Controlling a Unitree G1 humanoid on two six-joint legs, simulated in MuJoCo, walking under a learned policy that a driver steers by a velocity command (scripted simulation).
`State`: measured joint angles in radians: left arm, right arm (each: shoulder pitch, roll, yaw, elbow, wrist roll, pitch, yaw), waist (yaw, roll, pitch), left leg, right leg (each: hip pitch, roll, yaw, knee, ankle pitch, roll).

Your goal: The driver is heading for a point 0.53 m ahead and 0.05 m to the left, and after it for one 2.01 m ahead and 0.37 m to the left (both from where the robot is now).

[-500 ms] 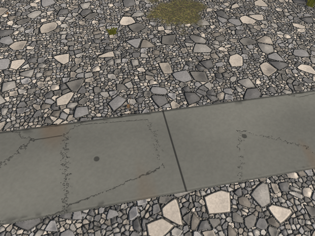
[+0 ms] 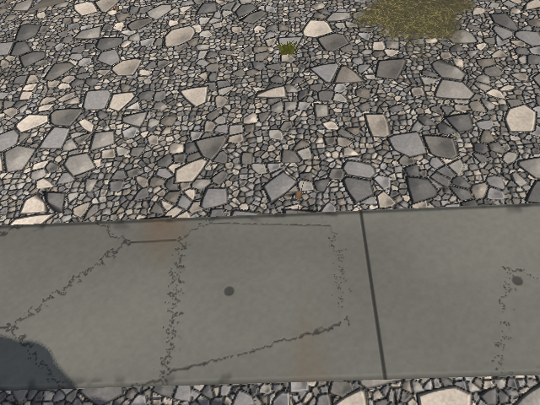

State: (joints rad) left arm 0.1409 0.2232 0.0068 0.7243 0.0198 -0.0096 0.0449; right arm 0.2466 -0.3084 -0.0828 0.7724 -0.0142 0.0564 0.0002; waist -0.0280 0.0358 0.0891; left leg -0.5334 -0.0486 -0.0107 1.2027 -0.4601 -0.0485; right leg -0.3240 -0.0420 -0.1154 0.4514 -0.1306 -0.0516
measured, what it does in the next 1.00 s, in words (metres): walks ahead: left foot, then right foot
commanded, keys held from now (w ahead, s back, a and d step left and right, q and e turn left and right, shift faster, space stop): s+q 0.06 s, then w+q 0.30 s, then w+e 0.64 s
